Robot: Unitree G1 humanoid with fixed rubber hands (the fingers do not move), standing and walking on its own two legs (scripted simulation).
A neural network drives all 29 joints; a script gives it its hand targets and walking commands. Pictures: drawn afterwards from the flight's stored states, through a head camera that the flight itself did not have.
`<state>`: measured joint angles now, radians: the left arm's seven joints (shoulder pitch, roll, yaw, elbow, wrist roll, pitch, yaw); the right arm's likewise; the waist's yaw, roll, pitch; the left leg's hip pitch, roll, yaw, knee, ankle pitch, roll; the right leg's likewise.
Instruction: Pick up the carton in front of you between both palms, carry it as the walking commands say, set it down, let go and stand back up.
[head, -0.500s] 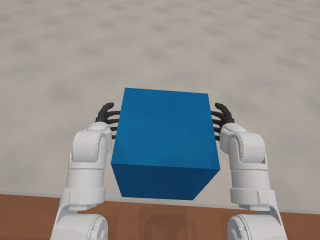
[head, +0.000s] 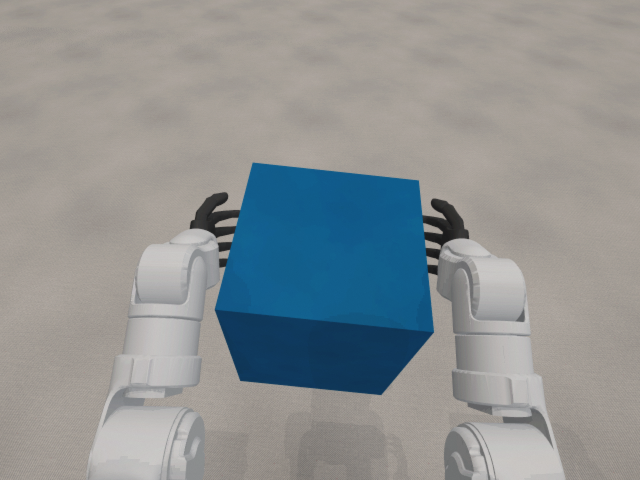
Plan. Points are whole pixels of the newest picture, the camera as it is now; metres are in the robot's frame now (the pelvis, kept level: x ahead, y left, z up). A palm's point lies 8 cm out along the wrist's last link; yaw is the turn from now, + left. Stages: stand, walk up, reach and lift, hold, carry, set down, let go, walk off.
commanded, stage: carry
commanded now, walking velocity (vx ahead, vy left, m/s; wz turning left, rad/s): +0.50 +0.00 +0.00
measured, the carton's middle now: (322, 288) +0.35 +0.00 +0.05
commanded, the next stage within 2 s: none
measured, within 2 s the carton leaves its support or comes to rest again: neither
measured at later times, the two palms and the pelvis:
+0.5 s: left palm (259, 175) +0.72 +0.13 -0.04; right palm (395, 170) +0.73 -0.17 -0.03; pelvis +0.37 -0.03 -0.13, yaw +0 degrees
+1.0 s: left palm (261, 91) +1.05 +0.15 -0.01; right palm (371, 94) +1.03 -0.15 +0.00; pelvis +0.70 +0.02 -0.10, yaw -2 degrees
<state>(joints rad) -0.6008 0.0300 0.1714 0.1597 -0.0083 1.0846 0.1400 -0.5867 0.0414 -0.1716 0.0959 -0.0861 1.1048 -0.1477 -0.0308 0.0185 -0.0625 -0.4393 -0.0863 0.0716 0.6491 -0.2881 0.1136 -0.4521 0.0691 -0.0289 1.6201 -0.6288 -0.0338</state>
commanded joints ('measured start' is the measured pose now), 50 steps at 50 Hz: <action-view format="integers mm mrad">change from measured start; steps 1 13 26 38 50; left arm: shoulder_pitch -615 -636 -730 -572 -444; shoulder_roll -1004 -1077 -1138 -1107 -1125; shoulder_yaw -550 -637 -715 -762 -679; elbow -105 -247 -307 -284 -259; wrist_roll -318 -271 -449 -418 -306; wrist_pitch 31 -20 -3 -53 45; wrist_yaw -225 -197 -231 -261 -239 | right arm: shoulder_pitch -648 -641 -643 -514 -510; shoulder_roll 971 1123 1031 969 1050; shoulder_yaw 647 706 640 720 709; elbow -51 -120 -169 -247 -266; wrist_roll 474 566 440 371 463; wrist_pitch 10 -56 -22 -72 34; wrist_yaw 245 277 211 206 286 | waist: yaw -60 -124 82 81 16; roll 11 80 -21 -137 67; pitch -438 -300 -463 -379 -438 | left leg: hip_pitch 698 329 -444 -71 596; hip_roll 404 103 132 53 382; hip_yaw -663 -225 -121 90 -265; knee -26 142 807 -135 -383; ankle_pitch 322 182 -132 342 525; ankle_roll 247 80 -75 -68 42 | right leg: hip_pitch -580 -147 557 537 -147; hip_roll -79 -41 -351 -215 -119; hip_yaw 150 -58 436 59 -3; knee -34 -1088 -1129 -1148 -697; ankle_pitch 96 1030 739 1198 261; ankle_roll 11 -13 -252 -99 51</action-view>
